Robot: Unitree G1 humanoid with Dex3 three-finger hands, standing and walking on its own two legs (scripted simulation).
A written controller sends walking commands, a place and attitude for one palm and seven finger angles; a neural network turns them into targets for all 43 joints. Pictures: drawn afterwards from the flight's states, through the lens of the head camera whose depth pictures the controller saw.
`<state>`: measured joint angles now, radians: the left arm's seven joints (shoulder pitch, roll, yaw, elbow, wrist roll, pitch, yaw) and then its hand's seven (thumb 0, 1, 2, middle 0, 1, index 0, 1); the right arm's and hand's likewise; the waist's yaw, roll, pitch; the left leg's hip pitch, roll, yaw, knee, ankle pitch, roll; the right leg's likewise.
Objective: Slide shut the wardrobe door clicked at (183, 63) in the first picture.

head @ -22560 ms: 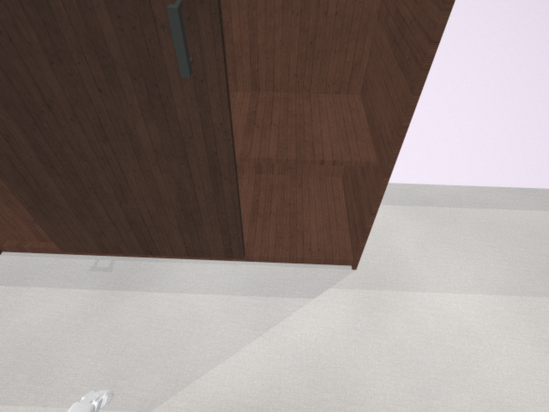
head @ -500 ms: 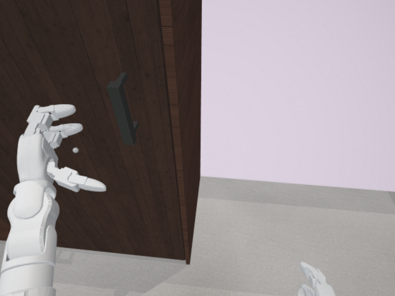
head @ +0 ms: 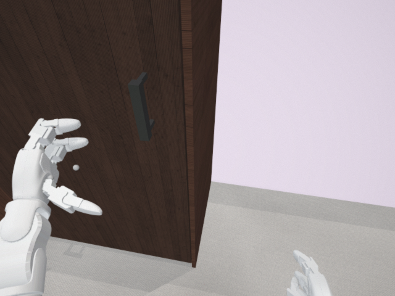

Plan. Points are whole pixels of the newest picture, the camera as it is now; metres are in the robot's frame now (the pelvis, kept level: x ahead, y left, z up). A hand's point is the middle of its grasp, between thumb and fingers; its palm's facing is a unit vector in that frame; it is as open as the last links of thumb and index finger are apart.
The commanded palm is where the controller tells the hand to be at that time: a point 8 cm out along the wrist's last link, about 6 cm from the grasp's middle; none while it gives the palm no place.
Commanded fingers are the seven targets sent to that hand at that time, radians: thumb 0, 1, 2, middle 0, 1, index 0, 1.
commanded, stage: draw the hand back to the body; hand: left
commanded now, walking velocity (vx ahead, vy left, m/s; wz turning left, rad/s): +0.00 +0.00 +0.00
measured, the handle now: (144, 107) +0.43 +0.18 +0.19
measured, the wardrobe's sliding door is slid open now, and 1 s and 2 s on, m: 0.00 0.00 0.00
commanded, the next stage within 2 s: step back with the hand held close in 1.52 s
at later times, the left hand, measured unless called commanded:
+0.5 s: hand (71, 187) +0.23 +0.25 +0.16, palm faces +0.18 -0.97 -0.16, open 14.4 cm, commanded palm +0.19 +0.29 +0.18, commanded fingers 0.00 -0.22 0.36 -0.24 -0.96 -0.24 -0.96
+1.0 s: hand (58, 181) +0.23 +0.27 +0.17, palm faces +0.43 -0.83 -0.34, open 10.2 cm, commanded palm +0.18 +0.31 +0.18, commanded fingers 0.00 0.68 0.80 -0.21 -0.43 -0.21 -0.43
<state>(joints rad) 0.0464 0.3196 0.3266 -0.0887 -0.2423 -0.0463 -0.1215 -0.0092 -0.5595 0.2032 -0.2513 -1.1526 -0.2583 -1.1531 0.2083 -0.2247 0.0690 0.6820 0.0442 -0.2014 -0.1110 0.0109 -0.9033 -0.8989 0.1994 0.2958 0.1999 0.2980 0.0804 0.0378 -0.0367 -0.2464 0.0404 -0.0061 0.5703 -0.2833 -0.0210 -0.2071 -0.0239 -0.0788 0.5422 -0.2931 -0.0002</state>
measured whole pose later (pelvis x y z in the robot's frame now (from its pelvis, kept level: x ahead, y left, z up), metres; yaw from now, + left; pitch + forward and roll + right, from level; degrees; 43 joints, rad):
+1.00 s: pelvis +0.02 +0.01 +0.01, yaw -2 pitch -4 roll +0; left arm 0.40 0.34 0.33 -0.34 -0.08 -0.10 0.11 0.00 0.33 0.63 -0.22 -0.63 -0.23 -0.63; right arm 0.21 -0.21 0.02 0.67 0.00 -0.17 -0.08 0.01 -0.90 -0.90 0.20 0.30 0.20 0.30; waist 0.07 0.05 0.00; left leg -0.11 0.02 0.04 0.47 -0.28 0.00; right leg -0.09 -0.04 -0.04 0.45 -0.28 0.02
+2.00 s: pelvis -0.01 +0.03 +0.01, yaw -3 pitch +0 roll -1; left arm 0.54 0.43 0.40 -0.49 -0.05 -0.17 0.12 0.02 0.88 0.90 -0.21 -0.30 -0.22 -0.30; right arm 0.18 -0.21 0.00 0.55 0.00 -0.03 -0.08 0.01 -0.91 -0.90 0.20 0.30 0.20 0.30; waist 0.01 -0.01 0.05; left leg -0.28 0.02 0.07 0.50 -0.23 0.02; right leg -0.26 -0.04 -0.01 0.46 -0.20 0.04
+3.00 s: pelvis -0.17 +0.05 +0.00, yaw -4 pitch +0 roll -3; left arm 0.57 0.46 0.42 -0.51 -0.06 -0.27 0.14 0.02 0.88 0.90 -0.21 -0.30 -0.22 -0.30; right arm 0.21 -0.21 -0.02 0.63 -0.01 -0.09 -0.08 0.01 -0.90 -0.90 0.20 0.30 0.20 0.30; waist 0.01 -0.02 -0.05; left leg -0.53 -0.01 -0.02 0.83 -0.30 -0.02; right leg -0.22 0.04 0.02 0.50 -0.29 0.00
